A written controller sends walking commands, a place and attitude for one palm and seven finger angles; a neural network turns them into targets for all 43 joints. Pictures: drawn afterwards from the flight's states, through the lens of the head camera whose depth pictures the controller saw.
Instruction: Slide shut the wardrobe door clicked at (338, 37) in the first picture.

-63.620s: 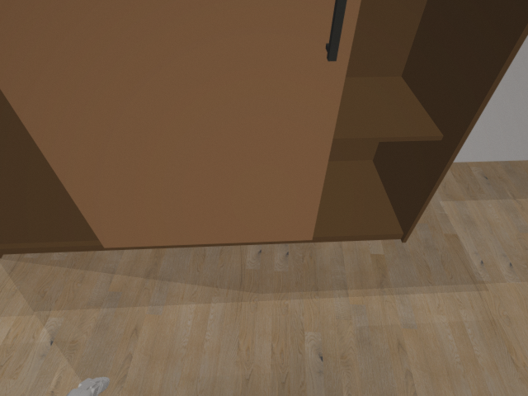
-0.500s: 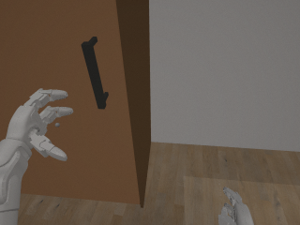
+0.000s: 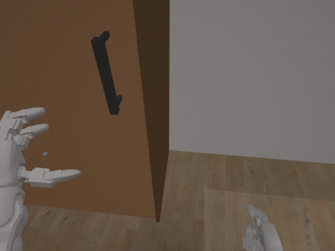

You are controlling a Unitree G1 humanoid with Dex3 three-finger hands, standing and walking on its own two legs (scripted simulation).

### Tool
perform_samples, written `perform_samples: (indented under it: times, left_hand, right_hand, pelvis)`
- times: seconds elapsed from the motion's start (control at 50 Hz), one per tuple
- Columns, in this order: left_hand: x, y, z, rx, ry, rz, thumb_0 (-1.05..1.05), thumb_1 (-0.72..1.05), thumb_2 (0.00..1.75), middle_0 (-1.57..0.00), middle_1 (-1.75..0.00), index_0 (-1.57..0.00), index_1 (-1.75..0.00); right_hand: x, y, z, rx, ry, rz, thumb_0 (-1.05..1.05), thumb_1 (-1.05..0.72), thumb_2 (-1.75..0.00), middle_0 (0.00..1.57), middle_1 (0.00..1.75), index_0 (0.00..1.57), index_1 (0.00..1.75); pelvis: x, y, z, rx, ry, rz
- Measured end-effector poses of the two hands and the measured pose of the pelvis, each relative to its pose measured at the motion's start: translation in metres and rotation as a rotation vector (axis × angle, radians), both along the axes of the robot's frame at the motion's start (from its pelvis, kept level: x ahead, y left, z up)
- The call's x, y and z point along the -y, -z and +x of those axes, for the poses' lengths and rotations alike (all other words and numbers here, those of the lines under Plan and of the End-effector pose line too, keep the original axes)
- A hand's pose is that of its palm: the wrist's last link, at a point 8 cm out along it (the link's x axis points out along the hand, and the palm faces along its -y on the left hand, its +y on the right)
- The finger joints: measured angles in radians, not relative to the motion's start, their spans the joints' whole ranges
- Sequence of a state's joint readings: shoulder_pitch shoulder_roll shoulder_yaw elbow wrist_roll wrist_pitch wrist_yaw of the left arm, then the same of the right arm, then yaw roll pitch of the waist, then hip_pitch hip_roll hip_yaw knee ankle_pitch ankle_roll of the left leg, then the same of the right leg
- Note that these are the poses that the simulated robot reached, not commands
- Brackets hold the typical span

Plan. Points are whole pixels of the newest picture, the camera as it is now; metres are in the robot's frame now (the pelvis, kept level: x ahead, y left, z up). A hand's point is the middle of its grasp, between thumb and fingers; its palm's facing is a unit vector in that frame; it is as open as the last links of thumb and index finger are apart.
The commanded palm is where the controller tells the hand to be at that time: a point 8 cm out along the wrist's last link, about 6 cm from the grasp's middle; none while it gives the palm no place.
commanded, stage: draw the hand back to the body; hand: left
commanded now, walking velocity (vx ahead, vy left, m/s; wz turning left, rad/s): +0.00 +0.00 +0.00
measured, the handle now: (110, 75) +0.43 +0.21 +0.22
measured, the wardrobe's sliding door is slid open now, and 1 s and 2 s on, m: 0.00 0.00 0.00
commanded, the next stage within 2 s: step back with the hand held close in 0.86 s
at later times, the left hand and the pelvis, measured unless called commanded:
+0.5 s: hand (54, 158) +0.23 +0.26 +0.16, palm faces +0.42 -0.83 -0.36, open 8.6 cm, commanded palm +0.18 +0.30 +0.18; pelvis +0.03 +0.00 +0.00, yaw -2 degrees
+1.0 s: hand (54, 161) +0.22 +0.26 +0.16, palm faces +0.42 -0.83 -0.36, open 7.4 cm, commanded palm +0.17 +0.30 +0.18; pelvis +0.03 +0.00 +0.00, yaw -1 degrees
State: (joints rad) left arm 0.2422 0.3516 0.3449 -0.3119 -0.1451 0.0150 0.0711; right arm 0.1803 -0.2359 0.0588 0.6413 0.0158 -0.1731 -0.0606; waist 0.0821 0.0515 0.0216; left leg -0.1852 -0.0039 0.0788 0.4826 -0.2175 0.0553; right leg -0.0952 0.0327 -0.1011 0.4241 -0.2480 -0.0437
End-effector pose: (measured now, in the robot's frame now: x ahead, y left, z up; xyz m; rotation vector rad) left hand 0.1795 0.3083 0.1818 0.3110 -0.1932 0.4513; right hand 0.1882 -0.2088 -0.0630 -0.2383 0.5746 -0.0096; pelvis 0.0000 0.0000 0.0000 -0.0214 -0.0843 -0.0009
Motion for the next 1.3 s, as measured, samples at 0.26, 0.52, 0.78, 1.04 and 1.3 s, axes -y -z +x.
perform_samples:
  times: [0.26, 0.52, 0.78, 1.04, 1.3]
  left_hand:
    - [0.01, 0.001, 0.01, -0.014, 0.024, 0.085, 0.0, 0.18, 0.55, -0.23, -0.71, -0.24, -0.71]
    - [0.009, 0.01, 0.005, -0.076, 0.017, 0.092, 0.0, 0.65, 0.78, -0.22, -0.44, -0.22, -0.44]
    - [0.011, 0.006, 0.002, -0.063, 0.0, 0.088, 0.01, 0.87, 0.89, -0.21, -0.31, -0.21, -0.31]
    - [0.01, 0.005, -0.002, -0.066, 0.004, 0.107, 0.01, 0.88, 0.9, -0.21, -0.3, -0.21, -0.3]
    - [0.008, 0.006, 0.011, -0.089, 0.148, 0.213, 0.01, 0.89, 0.9, -0.21, -0.3, -0.21, -0.3]
  right_hand:
    - [0.009, 0.016, -0.01, -0.107, 0.068, 0.002, 0.01, -0.9, -0.9, 0.21, 0.3, 0.21, 0.3]
    - [0.014, 0.002, 0.019, -0.063, 0.065, -0.017, 0.01, -0.9, -0.9, 0.21, 0.3, 0.21, 0.3]
    - [0.005, 0.001, 0.026, -0.059, 0.034, -0.002, 0.01, -0.9, -0.9, 0.21, 0.3, 0.21, 0.3]
    - [0.012, 0.007, 0.007, -0.101, 0.063, -0.01, 0.01, -0.9, -0.9, 0.21, 0.3, 0.21, 0.3]
    - [0.023, 0.003, -0.03, -0.14, 0.213, -0.047, 0.01, -0.9, -0.9, 0.21, 0.3, 0.21, 0.3]
  pelvis:
    - [-0.005, -0.003, 0.021, 0.006, 0.021, 0.009]
    - [-0.003, -0.004, 0.033, -0.004, 0.025, 0.009]
    - [-0.001, -0.004, 0.032, 0.001, 0.017, 0.01]
    - [0.001, -0.005, 0.025, -0.007, 0.027, 0.002]
    - [-0.021, -0.001, 0.003, -0.085, 0.075, 0.005]
